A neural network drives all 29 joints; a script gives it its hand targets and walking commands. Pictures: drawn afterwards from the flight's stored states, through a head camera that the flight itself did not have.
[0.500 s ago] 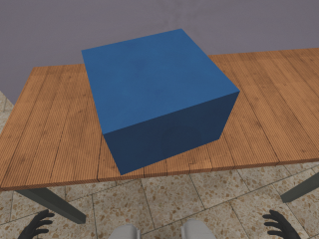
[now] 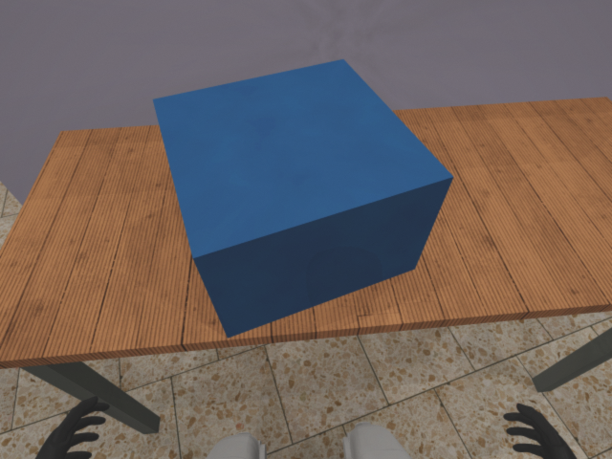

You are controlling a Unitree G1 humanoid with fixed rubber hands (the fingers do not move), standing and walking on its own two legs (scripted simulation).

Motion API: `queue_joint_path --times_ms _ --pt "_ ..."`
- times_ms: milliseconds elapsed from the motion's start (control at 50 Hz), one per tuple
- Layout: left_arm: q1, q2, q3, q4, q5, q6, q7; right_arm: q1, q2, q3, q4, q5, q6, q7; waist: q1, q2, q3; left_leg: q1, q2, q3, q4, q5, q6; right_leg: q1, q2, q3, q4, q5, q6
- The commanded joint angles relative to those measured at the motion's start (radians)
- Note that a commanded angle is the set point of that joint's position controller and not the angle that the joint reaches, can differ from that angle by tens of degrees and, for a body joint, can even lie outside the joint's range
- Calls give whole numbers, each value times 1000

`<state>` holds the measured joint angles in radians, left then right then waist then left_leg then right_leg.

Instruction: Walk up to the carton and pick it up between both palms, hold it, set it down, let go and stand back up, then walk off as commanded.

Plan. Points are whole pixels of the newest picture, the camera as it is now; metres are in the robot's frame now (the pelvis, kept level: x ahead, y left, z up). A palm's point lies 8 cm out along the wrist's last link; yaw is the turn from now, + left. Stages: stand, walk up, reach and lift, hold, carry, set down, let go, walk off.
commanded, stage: walk up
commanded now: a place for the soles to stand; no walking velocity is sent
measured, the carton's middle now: (289, 188) +0.47 +0.02 +0.07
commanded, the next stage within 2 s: reach and lift in 0.12 s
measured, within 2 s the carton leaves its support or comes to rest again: neither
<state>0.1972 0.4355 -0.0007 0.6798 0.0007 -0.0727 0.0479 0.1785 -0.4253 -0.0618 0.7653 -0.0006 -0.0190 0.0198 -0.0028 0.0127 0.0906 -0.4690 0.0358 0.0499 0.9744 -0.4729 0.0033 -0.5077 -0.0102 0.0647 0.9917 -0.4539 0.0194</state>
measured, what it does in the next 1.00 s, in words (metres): stands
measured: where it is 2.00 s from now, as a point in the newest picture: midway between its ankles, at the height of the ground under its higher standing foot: outside the picture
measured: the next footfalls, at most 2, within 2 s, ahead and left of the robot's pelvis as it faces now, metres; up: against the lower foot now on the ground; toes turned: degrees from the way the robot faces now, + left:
none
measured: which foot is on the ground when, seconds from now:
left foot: down 0.00-1.00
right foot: down 0.00-1.00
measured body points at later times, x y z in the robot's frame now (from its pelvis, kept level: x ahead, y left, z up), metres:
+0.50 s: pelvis -0.02 -0.01 +0.02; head +0.01 -0.04 +0.47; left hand +0.18 +0.25 -0.04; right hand +0.15 -0.33 -0.06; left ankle +0.03 +0.13 -0.68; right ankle +0.05 -0.14 -0.68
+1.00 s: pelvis -0.03 -0.02 +0.04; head -0.02 -0.02 +0.49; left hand +0.19 +0.22 +0.00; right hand +0.16 -0.32 +0.01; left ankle +0.03 +0.13 -0.68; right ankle +0.05 -0.14 -0.68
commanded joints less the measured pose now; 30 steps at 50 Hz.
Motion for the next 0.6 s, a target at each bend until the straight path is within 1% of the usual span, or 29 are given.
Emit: queue_joint_path --times_ms 0,20,40,60,80,100,120,140,160,180,200,220,240,260,280,300,320,340,360,380,420,440,460,480,500,520,540,560,580 --pt "39 213 84 53 17 -22 -10 -84 -246 -49 -43 -26 -36 -13 16 10 -139 -9 172 -301 -331 189 170 152 -30 27 -237 129 -91" --pt "47 234 87 41 19 -28 -10 -92 -222 -38 -56 -16 -31 -11 21 -37 -162 -41 91 -184 -240 206 110 183 -77 137 -313 175 -132" --pt "40 266 95 51 26 -30 -9 -103 -206 -38 -52 -11 -23 -13 7 -93 -141 -36 34 -103 -163 141 66 156 -131 260 -368 187 -173" --pt "31 294 100 41 23 -28 -9 -56 -196 -42 -43 -10 -21 -14 -8 -138 -171 7 1 -66 -79 90 45 133 -197 374 -400 196 -234" --pt "12 292 97 34 23 -25 -6 -46 -209 -49 -35 -14 -19 -14 -14 -127 -163 27 -2 -72 -93 51 42 101 -210 408 -405 196 -254" --pt "-9 284 92 25 22 -22 -5 -35 -207 -48 -35 -16 -21 -14 -28 -121 -162 52 -3 -95 -115 72 53 67 -196 392 -382 208 -248" --pt "-314 154 66 -116 37 227 -5 -189 -87 -170 260 -95 -247 15 -65 31 -25 -121 11 -43 -310 17 -32 -2 22 -118 -221 88 -66" --pt "-253 145 102 -141 75 290 14 -138 -172 -178 258 -90 -280 42 -42 51 -8 -150 52 -53 -322 -20 3 92 27 -134 -172 113 -61" --pt "-257 119 110 -184 80 312 15 -143 -188 -174 263 -102 -304 47 -55 40 -26 -165 60 -37 -323 -8 11 134 26 -132 -166 130 -65" --pt "-253 115 122 -228 87 326 15 -144 -206 -178 249 -102 -316 48 -46 30 -79 -143 63 -28 -323 13 14 175 30 -134 -164 157 -66" --pt "-260 109 114 -279 77 336 13 -146 -206 -184 209 -95 -319 51 -38 26 -109 -62 61 -40 -339 50 7 188 31 -133 -193 190 -64" --pt "-236 121 120 -326 76 331 18 -129 -211 -186 164 -80 -321 55 -39 28 -158 -23 61 -37 -342 89 8 214 31 -133 -212 230 -56" --pt "-227 126 126 -345 78 327 19 -115 -218 -178 100 -71 -325 55 -29 15 -184 -14 62 -33 -370 109 13 259 39 -132 -228 270 -48" --pt "-215 112 118 -380 64 319 24 -104 -202 -167 60 -52 -322 57 -23 18 -212 26 54 -31 -393 141 5 274 37 -123 -261 300 -48" --pt "-188 98 131 -377 69 321 25 -94 -215 -164 36 -43 -320 63 -17 -1 -229 36 53 -34 -395 169 13 288 41 -124 -269 337 -47" --pt "-164 97 142 -369 74 321 28 -81 -214 -156 18 -31 -317 67 -11 -22 -221 41 40 -34 -400 188 7 296 38 -111 -295 335 -49" --pt "-140 89 147 -379 79 321 36 -70 -214 -157 -2 -19 -316 74 -11 -18 -233 53 38 -34 -428 186 15 330 46 -112 -313 361 -47" --pt "-137 81 161 -381 74 320 37 -65 -213 -149 -42 -16 -315 71 -1 -35 -233 21 32 -27 -437 175 27 365 47 -100 -318 365 -39" --pt "-137 87 174 -374 69 317 37 -64 -200 -137 -51 -10 -311 73 12 -59 -206 32 14 -14 -443 201 25 362 39 -73 -360 354 -42" --pt "-113 61 171 -371 77 315 39 -48 -203 -133 -54 -9 -306 78 5 -60 -209 16 23 -25 -471 160 36 390 55 -89 -351 336 -32" --pt "-109 42 189 -342 80 305 45 -36 -203 -113 -59 -1 -288 83 17 -67 -180 -31 28 -15 -524 111 56 433 66 -79 -371 300 -20" --pt "-120 42 192 -344 78 302 43 -24 -201 -108 -58 -3 -276 79 0 -83 -182 -47 31 -10 -528 92 62 455 66 -78 -367 302 -11" --pt "-138 34 207 -352 73 290 46 -25 -176 -96 -71 2 -274 77 3 -86 -180 -75 31 2 -542 68 73 464 59 -65 -381 258 -5" --pt "-141 29 207 -365 73 285 48 -24 -183 -99 -72 4 -268 80 6 -64 -168 -83 35 -6 -557 40 69 466 64 -67 -385 233 -10" --pt "-146 11 212 -379 72 271 57 -22 -172 -88 -77 6 -269 80 24 -48 -201 -103 39 -6 -568 48 75 514 61 -63 -373 253 -8" --pt "-170 9 214 -389 59 258 59 -41 -178 -91 -101 18 -266 83 24 -53 -183 -112 40 4 -582 9 82 502 64 -57 -389 211 -3" --pt "-165 8 222 -378 55 247 57 -33 -158 -80 -121 27 -263 78 20 -103 -180 -84 24 7 -558 8 83 462 36 -21 -428 149 -9" --pt "-191 13 222 -407 39 235 59 -48 -159 -85 -159 30 -259 75 22 -124 -179 -84 24 4 -561 -12 83 446 30 -12 -442 101 -12" --pt "-197 20 235 -438 34 221 66 -41 -141 -78 -194 50 -256 78 32 -127 -190 -28 6 3 -539 -6 76 390 0 14 -476 43 -22"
